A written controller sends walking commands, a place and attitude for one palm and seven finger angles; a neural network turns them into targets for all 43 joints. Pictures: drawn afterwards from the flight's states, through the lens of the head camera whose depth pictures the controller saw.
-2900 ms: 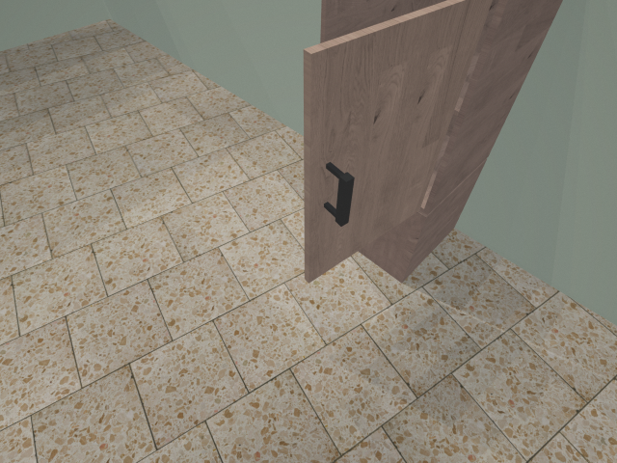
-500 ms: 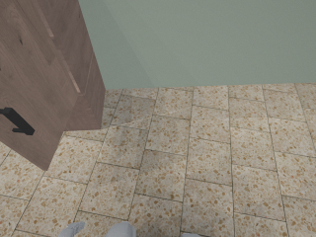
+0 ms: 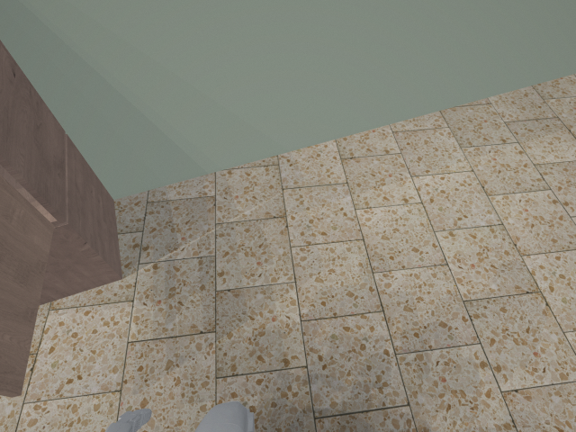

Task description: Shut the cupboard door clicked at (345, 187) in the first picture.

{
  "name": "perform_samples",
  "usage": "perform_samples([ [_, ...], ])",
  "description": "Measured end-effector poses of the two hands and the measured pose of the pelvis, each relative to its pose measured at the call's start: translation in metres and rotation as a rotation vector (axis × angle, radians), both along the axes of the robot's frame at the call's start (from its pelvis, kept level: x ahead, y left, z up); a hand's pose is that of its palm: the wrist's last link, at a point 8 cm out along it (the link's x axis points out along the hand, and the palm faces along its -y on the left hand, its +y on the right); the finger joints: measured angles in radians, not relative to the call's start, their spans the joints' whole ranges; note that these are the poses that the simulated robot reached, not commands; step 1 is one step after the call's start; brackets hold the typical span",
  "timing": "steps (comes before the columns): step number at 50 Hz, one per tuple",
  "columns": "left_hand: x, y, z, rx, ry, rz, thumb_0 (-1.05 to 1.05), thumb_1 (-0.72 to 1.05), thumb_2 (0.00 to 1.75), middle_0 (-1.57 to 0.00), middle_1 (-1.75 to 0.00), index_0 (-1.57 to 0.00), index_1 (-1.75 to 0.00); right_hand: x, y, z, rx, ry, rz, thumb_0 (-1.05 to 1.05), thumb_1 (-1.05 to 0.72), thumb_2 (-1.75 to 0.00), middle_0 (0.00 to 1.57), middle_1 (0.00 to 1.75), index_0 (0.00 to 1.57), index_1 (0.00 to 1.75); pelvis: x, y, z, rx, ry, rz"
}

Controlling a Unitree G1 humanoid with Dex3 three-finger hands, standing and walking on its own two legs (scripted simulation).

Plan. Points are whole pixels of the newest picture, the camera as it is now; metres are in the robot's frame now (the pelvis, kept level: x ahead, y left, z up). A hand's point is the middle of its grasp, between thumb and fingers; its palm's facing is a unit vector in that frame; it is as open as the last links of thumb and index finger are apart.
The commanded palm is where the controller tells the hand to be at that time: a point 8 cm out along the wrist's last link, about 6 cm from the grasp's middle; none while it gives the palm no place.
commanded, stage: walk around to get in front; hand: left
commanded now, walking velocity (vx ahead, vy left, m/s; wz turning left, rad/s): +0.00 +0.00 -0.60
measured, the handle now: out of the picture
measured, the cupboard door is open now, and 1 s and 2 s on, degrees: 82 82 82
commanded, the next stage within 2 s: none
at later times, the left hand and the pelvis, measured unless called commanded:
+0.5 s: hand (203, 388) +0.19 +0.15 -0.16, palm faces -0.31 -0.91 -0.27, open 7.4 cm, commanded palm none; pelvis +0.02 -0.01 -0.01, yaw -18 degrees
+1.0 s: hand (245, 350) +0.25 +0.09 -0.15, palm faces -0.57 -0.80 -0.21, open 7.4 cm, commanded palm none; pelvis +0.04 -0.02 +0.01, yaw -36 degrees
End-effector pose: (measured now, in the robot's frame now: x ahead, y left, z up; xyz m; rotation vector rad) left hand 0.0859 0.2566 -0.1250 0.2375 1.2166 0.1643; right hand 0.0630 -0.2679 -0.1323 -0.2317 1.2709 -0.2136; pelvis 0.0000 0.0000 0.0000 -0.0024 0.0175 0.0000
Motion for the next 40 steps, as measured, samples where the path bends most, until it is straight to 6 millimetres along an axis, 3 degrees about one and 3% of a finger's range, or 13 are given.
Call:
perform_samples([
  [5, 0.005, 0.003, -0.013, -0.036, 0.045, -0.041, 0.01, 0.91, 0.9, -0.21, -0.3, -0.2, -0.3, 0.014, 0.008, 0.013, -0.025, -0.087, -0.033, 0.01, -0.9, -0.9, 0.2, 0.3, 0.2, 0.3, 0.005, 0.011, -0.001, 0.002, 0.006, -0.063],
  [8, 0.016, 0.007, -0.023, -0.059, 0.057, -0.062, 0.01, 0.91, 0.9, -0.21, -0.3, -0.2, -0.3, 0.01, 0.015, 0.015, -0.046, -0.11, -0.038, 0.0, -0.9, -0.9, 0.2, 0.3, 0.2, 0.3, 0.009, 0.018, -0.006, -0.014, 0.014, -0.097],
  [16, 0.062, -0.008, -0.006, -0.078, 0.018, -0.163, 0.01, 0.91, 0.9, -0.2, -0.3, -0.2, -0.3, -0.033, 0.021, 0.022, -0.021, -0.026, -0.114, 0.0, -0.9, -0.9, 0.2, 0.3, 0.21, 0.3, 0.015, 0.011, 0.009, -0.034, 0.018, -0.189],
  [22, 0.102, -0.042, -0.001, -0.033, -0.036, -0.297, 0.01, 0.91, 0.9, -0.2, -0.3, -0.2, -0.3, -0.071, 0.001, -0.001, 0.022, -0.003, -0.247, 0.0, -0.9, -0.9, 0.2, 0.3, 0.21, 0.3, 0.018, -0.01, -0.003, -0.008, 0.01, -0.271],
  [25, 0.112, -0.055, 0.0, -0.006, -0.055, -0.339, 0.01, 0.91, 0.9, -0.2, -0.3, -0.2, -0.3, -0.084, -0.013, -0.011, 0.021, 0.025, -0.31, 0.0, -0.9, -0.9, 0.2, 0.3, 0.21, 0.3, 0.017, -0.015, -0.008, -0.01, 0.002, -0.312],
  [32, 0.115, -0.069, 0.0, -0.009, 0.002, -0.404, 0.01, 0.91, 0.9, -0.2, -0.3, -0.2, -0.3, -0.077, -0.022, 0.007, -0.009, -0.033, -0.393, 0.01, -0.9, -0.9, 0.2, 0.3, 0.2, 0.3, 0.024, -0.015, 0.003, 0.009, -0.001, -0.402],
  [37, 0.13, -0.07, -0.016, -0.045, 0.035, -0.446, 0.01, 0.91, 0.9, -0.21, -0.3, -0.2, -0.3, -0.067, -0.013, 0.015, -0.049, -0.098, -0.428, 0.0, -0.9, -0.9, 0.2, 0.3, 0.2, 0.3, 0.037, -0.005, -0.003, -0.007, 0.012, -0.464],
  [40, 0.144, -0.072, -0.021, -0.061, 0.041, -0.473, 0.01, 0.91, 0.9, -0.21, -0.3, -0.2, -0.3, -0.073, -0.002, 0.017, -0.062, -0.092, -0.435, 0.0, -0.9, -0.9, 0.2, 0.3, 0.2, 0.3, 0.04, -0.002, -0.004, -0.013, 0.015, -0.499],
])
